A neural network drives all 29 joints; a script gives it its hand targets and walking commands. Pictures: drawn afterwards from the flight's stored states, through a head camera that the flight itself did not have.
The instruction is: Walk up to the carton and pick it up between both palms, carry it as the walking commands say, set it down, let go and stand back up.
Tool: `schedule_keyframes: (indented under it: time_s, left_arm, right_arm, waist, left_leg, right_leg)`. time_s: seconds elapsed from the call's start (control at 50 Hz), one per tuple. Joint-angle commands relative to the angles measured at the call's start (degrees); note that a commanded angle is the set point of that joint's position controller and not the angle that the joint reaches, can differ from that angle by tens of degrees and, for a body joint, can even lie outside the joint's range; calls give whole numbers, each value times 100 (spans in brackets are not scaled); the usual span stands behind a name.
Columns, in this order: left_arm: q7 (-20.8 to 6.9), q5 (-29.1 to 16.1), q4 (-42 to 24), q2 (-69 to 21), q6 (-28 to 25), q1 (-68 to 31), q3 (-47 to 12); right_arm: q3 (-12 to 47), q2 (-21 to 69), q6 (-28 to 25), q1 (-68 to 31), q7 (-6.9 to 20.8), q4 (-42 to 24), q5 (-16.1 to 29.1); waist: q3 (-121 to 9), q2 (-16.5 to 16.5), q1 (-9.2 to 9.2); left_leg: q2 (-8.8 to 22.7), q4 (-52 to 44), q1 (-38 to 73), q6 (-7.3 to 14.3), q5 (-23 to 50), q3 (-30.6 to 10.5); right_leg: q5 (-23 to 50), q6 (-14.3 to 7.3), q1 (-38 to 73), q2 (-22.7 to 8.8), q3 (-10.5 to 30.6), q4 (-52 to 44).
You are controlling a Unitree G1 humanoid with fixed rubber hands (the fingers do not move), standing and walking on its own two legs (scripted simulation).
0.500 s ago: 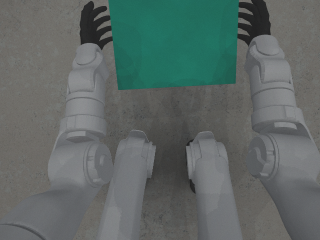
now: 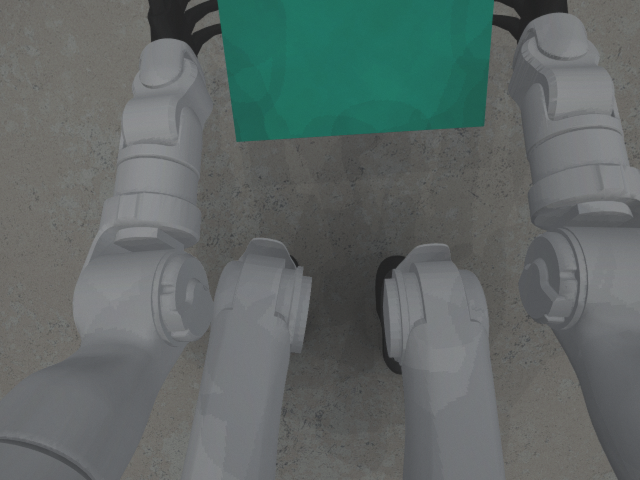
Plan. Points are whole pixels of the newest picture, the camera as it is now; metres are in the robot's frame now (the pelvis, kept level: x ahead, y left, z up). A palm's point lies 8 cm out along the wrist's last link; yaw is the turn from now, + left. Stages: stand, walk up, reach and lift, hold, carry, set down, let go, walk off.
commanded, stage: set down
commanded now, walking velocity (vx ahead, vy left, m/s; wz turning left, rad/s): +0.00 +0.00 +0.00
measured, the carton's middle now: (351, 47) +0.54 -0.01 -0.24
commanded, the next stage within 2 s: none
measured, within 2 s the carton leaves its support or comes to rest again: rests again in 1.56 s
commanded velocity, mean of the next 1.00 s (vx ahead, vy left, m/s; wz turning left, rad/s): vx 0.00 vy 0.00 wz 0.00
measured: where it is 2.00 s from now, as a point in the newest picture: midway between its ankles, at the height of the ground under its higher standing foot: (335, 330)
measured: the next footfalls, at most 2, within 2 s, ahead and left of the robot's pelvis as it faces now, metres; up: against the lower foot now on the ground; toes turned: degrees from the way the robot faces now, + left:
none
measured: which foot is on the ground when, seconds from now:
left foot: down 0.00-1.00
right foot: down 0.00-1.00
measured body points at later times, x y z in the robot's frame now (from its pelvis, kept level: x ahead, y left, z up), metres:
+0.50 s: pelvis +0.00 +0.00 -0.02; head +0.36 -0.02 +0.25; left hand +0.53 +0.16 -0.18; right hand +0.55 -0.19 -0.19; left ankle +0.11 +0.12 -0.36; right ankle +0.10 -0.11 -0.36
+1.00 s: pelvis +0.00 +0.00 -0.03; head +0.36 -0.02 +0.23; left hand +0.53 +0.17 -0.20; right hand +0.54 -0.19 -0.21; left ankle +0.11 +0.11 -0.36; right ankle +0.10 -0.11 -0.36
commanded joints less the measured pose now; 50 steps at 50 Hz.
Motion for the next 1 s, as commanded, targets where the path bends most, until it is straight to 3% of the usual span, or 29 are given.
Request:
schedule_keyframes:
  time_s: [0.0,0.26,0.58,0.98]
  left_arm:
    - [-1610,-559,-295,-4713,-84,-3648,-2663]
    - [-1539,-770,-119,-4463,-325,-3698,-2682]
    - [-1567,-717,238,-4186,-371,-3973,-2398]
    - [-1601,-812,568,-3939,-515,-3978,-2305]
  right_arm:
    - [1854,5106,-341,-3190,1582,-786,651]
    - [2004,4749,-615,-3426,1545,-843,948]
    - [1814,4435,-674,-3601,1573,-342,986]
    - [1850,4222,-822,-3636,1562,-146,1122]
  waist:
    - [-6143,-140,-55]
    - [-5823,-177,-37]
    - [-4941,-132,-75]
    - [-4460,-81,-80]
  left_leg:
    - [4,-696,2763,160,1795,579]
    - [14,-338,2900,191,2217,466]
    - [75,-249,2591,275,1679,442]
    - [118,-65,2425,323,1784,351]
  right_leg:
    - [1907,-140,3370,43,-298,-831]
    - [2328,-178,3436,14,-197,-482]
    - [1711,-252,3076,-51,-122,-418]
    - [1828,-296,2970,-101,11,-229]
